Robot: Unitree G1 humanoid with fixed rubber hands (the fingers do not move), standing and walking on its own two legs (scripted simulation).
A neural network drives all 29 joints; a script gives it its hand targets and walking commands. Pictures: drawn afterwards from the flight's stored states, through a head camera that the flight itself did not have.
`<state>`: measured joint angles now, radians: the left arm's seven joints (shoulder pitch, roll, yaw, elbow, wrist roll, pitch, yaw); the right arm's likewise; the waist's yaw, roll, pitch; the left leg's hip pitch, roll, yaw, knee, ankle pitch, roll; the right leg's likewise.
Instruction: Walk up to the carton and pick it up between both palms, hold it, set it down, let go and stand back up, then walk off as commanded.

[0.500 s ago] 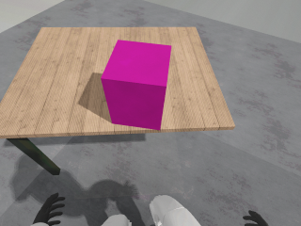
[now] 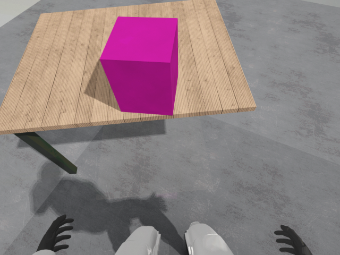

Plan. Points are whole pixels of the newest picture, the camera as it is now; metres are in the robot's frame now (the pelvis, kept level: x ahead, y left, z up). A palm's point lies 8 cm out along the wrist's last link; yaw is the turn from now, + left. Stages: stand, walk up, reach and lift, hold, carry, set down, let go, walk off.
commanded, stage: walk off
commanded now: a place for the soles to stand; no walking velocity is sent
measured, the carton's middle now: (147, 69) +0.68 +0.04 -0.05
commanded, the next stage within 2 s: none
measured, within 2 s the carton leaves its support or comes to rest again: neither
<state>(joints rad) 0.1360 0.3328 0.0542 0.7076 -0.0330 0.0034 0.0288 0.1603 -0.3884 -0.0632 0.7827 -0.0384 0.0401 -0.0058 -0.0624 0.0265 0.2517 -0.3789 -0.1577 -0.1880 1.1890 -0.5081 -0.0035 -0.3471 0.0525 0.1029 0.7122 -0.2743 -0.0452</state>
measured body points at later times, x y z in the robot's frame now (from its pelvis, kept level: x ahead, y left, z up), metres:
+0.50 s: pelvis -0.13 +0.03 -0.02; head -0.07 +0.02 +0.42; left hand +0.04 +0.31 -0.13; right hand -0.03 -0.30 -0.13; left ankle -0.03 +0.17 -0.72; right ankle -0.14 -0.09 -0.71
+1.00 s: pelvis -0.27 +0.04 -0.02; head -0.21 +0.03 +0.42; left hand -0.13 +0.34 -0.12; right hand -0.19 -0.28 -0.14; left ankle -0.26 +0.18 -0.72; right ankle -0.13 -0.09 -0.72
